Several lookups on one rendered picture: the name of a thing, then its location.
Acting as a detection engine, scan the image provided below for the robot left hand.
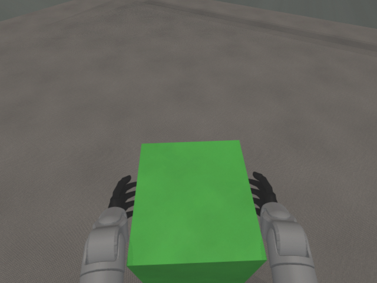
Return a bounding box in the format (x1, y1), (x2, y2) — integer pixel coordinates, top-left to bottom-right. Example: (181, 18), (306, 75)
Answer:
(108, 175), (137, 218)

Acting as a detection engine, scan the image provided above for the right robot forearm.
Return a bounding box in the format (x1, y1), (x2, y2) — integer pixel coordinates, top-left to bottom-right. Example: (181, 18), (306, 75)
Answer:
(260, 202), (318, 283)

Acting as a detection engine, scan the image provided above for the left robot forearm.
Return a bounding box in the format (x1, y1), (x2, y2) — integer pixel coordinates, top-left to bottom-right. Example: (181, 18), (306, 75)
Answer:
(80, 207), (129, 283)

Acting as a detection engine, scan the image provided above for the carton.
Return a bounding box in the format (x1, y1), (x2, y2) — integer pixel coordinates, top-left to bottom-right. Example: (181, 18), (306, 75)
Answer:
(126, 140), (267, 283)

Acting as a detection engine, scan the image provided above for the robot right hand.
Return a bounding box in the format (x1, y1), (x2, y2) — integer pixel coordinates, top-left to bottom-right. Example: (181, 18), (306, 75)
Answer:
(249, 172), (277, 216)

